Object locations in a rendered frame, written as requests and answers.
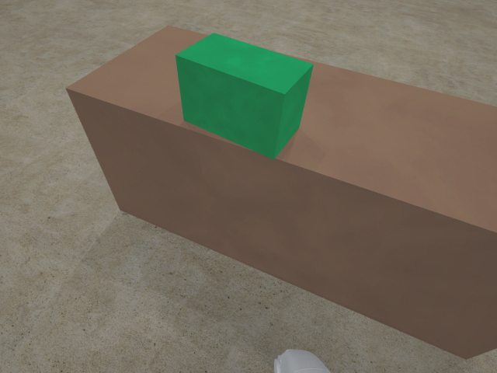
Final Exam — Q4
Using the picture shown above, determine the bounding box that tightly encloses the pedestal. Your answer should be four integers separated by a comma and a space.
66, 25, 497, 360

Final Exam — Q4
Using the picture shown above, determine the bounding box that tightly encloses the right robot thigh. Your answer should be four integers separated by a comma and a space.
274, 350, 331, 373

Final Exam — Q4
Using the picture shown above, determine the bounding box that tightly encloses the carton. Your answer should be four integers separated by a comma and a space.
176, 33, 314, 159

